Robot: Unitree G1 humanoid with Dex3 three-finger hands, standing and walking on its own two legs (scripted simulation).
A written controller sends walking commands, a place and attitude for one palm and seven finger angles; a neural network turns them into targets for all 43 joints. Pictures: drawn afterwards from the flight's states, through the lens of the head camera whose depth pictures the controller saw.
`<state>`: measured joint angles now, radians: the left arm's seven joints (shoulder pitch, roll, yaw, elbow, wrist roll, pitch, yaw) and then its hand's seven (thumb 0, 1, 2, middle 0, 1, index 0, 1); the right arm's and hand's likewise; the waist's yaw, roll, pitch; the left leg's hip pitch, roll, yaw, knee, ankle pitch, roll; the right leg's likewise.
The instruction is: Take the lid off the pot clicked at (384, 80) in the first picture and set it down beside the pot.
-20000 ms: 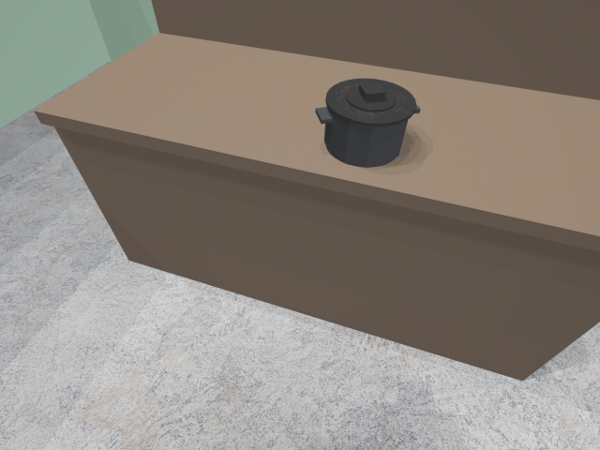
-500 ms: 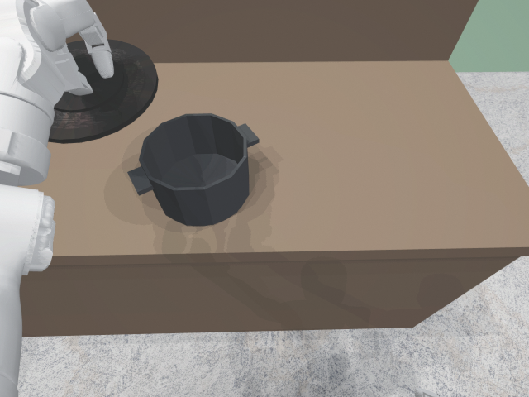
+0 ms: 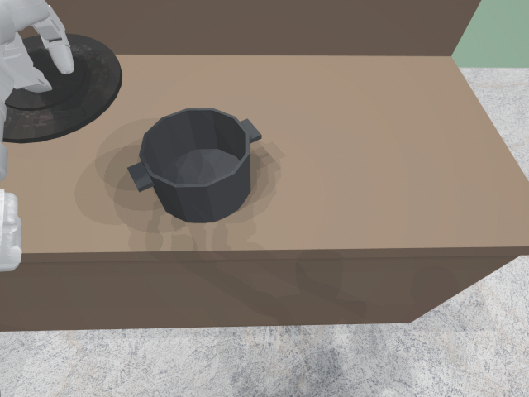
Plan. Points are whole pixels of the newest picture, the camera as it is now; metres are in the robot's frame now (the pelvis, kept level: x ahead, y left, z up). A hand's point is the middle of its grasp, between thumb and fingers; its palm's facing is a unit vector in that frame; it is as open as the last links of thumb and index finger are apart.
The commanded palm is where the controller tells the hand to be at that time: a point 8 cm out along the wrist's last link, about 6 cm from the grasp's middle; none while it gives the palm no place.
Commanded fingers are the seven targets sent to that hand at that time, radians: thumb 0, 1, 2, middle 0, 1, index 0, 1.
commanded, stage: move the lid sideways beside the pot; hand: left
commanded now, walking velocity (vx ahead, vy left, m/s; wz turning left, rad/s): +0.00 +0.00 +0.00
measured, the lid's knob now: (34, 68) +0.50 +0.29 +0.21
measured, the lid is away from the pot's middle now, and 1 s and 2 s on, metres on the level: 0.18 0.22 0.24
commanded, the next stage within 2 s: lower the lid onto the table in 0.50 s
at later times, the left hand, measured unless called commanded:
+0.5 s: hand out of the picture +0.47 +0.33 +0.23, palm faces -0.30 -0.15 -0.94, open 6.2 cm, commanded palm +0.49 +0.33 +0.31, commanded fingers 0.00 0.59 0.98 -0.74 -1.17 -1.00 -1.17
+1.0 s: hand (15, 78) +0.49 +0.31 +0.21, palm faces -0.34 -0.19 -0.92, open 6.2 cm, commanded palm +0.50 +0.32 +0.28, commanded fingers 0.00 0.59 0.98 -0.74 -1.17 -1.00 -1.17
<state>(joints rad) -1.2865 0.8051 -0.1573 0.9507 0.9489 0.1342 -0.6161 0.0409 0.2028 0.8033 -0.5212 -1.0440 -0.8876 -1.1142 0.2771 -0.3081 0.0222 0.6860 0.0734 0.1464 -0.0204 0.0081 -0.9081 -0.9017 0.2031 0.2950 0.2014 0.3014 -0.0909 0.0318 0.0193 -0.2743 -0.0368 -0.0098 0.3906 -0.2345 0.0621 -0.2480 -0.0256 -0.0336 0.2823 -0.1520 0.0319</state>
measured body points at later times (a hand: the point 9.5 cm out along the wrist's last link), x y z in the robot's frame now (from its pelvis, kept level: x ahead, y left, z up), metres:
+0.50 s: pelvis +0.01 +0.00 +0.00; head +0.08 +0.00 +0.44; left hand +0.48 +0.33 +0.29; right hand +0.05 -0.29 -0.12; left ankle -0.03 +0.08 -0.75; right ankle -0.02 -0.15 -0.75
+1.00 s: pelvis +0.01 +0.00 +0.00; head +0.09 +0.01 +0.44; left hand +0.50 +0.32 +0.26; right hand +0.04 -0.28 -0.13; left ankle -0.03 +0.08 -0.75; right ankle -0.02 -0.15 -0.75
